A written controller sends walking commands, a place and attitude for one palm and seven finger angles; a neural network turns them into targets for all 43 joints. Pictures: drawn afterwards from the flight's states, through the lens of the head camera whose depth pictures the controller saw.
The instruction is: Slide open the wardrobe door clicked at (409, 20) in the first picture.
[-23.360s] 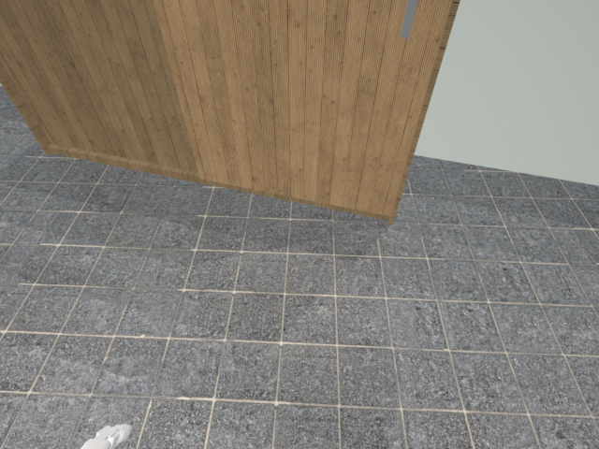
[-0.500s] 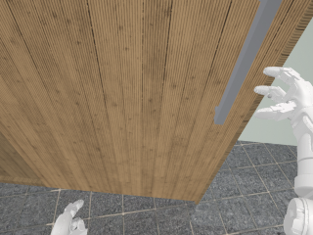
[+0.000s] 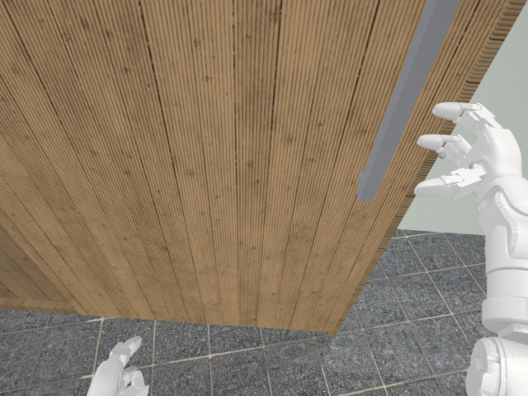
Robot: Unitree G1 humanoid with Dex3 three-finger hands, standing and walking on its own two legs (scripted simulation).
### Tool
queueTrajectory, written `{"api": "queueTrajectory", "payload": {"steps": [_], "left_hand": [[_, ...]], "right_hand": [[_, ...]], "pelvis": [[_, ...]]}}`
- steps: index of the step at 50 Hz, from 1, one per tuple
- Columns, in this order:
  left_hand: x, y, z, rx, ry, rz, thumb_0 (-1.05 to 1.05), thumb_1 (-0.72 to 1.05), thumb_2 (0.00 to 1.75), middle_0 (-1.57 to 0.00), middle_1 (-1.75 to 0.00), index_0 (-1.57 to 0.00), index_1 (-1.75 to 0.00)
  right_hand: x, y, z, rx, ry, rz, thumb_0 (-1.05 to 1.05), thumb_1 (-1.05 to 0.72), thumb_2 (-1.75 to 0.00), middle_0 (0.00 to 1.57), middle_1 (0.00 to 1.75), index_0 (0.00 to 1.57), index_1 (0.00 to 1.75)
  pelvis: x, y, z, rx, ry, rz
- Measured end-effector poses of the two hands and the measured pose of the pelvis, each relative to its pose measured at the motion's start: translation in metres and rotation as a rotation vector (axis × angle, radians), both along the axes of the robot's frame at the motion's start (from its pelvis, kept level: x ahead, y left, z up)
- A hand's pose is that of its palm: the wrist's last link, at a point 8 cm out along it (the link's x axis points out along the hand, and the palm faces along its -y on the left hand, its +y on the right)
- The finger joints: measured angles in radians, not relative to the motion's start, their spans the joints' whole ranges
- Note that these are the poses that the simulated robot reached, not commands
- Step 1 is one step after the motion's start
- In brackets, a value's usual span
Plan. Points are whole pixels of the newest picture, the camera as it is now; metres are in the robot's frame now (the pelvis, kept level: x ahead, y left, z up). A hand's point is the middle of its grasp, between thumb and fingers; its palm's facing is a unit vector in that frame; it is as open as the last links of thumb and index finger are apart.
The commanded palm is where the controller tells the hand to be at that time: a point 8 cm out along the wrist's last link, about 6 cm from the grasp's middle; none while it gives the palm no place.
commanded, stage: move the hooked fingers beside the handle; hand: right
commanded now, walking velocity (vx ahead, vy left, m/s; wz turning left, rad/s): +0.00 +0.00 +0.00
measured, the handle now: (392, 111) +0.48 -0.16 +0.23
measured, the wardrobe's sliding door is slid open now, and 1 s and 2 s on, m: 0.00 0.00 0.00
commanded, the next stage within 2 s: feel for the door with the fingertips in 0.58 s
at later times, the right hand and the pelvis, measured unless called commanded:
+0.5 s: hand (457, 150) +0.40 -0.23 +0.22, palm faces +0.05 +1.00 -0.01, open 14.0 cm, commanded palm +0.37 -0.27 +0.21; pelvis +0.00 +0.00 +0.00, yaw +0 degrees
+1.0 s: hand (429, 149) +0.40 -0.19 +0.21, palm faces +0.01 +1.00 +0.01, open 14.0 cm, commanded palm +0.38 -0.24 +0.21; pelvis +0.00 +0.00 +0.00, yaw +0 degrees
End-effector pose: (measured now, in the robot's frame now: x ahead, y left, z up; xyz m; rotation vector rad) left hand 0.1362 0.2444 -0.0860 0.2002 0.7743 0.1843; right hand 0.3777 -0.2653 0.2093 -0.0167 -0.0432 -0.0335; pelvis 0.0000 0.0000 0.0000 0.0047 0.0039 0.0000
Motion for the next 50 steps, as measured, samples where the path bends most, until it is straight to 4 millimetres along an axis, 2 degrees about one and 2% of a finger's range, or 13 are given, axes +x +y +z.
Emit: {"api": "queueTrajectory", "payload": {"steps": [6,12,15,21,26,35,50], "left_hand": [[-0.007,0.002,0.0,-0.003,0.005,0.017,0.01,0.9,0.9,-0.2,-0.3,-0.2,-0.3],[-0.011,0.006,-0.003,-0.012,0.01,0.03,0.01,0.9,0.9,-0.2,-0.3,-0.2,-0.3],[-0.011,0.007,-0.002,-0.002,0.012,0.025,0.01,0.9,0.9,-0.2,-0.3,-0.2,-0.3],[-0.005,0.004,0.002,0.018,-0.001,0.002,0.01,0.9,0.9,-0.2,-0.3,-0.2,-0.3],[-0.001,0.002,0.004,0.007,-0.025,0.005,0.01,0.9,0.9,-0.2,-0.3,-0.2,-0.3],[-0.001,-0.003,0.001,-0.011,-0.014,0.003,0.01,0.9,0.9,-0.2,-0.3,-0.2,-0.3],[0.006,-0.007,0.0,-0.021,-0.007,-0.007,0.01,0.9,0.9,-0.2,-0.3,-0.2,-0.3]], "right_hand": [[0.003,-0.006,0.015,0.003,-0.023,-0.022,-0.01,0.5,-0.3,0.3,1.2,0.3,1.2],[-0.004,-0.018,0.001,0.004,0.063,-0.033,-0.01,0.5,-0.3,0.3,1.2,0.3,1.2],[-0.011,-0.018,-0.004,-0.004,0.048,-0.028,-0.01,0.5,-0.3,0.3,1.2,0.3,1.2],[-0.011,-0.013,0.006,0.01,-0.028,-0.013,-0.01,0.5,-0.3,0.3,1.2,0.3,1.2],[-0.003,-0.014,0.011,-0.001,0.008,-0.02,-0.01,0.5,-0.3,0.3,1.2,0.3,1.2],[-0.002,-0.003,0.002,0.009,0.015,0.009,-0.01,0.5,-0.3,0.3,1.2,0.3,1.2],[0.004,0.019,0.004,0.022,0.014,0.019,-0.01,0.5,-0.3,0.3,1.2,0.3,1.2]], "pelvis": [[0.0,0.002,0.0,0.0,-0.003,0.005],[0.0,0.001,0.0,-0.001,0.004,0.009],[-0.001,0.001,0.0,0.0,-0.001,0.005],[-0.004,0.001,0.0,0.002,-0.008,-0.004],[-0.005,0.0,0.0,0.002,0.001,-0.002],[-0.002,-0.002,0.0,0.0,0.002,0.004],[0.002,-0.002,0.001,-0.001,0.001,0.004]]}}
